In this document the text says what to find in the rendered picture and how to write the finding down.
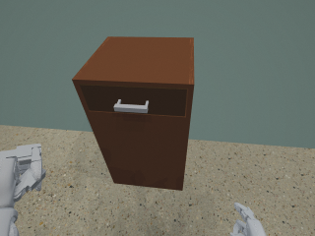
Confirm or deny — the drawer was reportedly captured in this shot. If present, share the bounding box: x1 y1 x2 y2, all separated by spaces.
80 84 187 117

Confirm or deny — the cabinet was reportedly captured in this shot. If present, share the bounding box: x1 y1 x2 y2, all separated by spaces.
72 36 195 191

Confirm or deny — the robot left forearm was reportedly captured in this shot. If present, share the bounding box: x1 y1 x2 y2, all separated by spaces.
0 207 20 236

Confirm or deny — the robot right hand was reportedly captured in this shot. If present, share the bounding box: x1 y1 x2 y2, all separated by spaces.
229 202 267 236

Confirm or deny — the robot left hand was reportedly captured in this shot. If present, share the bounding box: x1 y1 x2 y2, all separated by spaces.
0 144 46 208

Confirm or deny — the handle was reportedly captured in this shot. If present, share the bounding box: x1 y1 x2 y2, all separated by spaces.
113 99 149 113

